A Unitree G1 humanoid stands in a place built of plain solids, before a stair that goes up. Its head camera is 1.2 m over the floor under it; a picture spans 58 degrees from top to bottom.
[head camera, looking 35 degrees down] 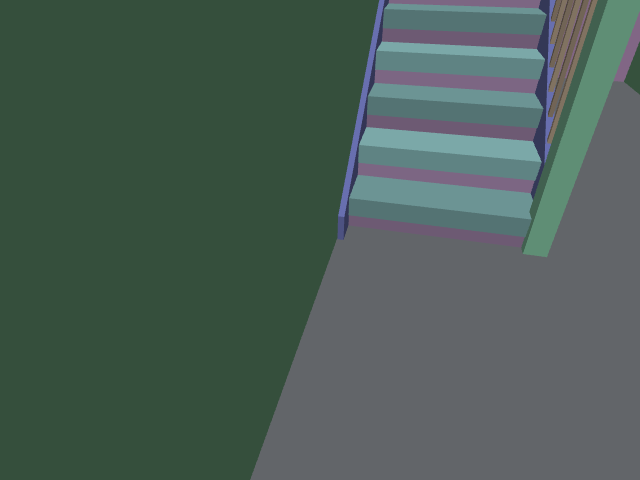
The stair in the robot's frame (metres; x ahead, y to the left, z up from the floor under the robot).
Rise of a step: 0.17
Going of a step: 0.24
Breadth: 0.86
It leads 13 degrees to the right of straight ahead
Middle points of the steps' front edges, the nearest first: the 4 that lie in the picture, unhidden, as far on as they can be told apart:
1.73 -0.54 0.17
1.96 -0.61 0.34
2.19 -0.67 0.52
2.42 -0.72 0.69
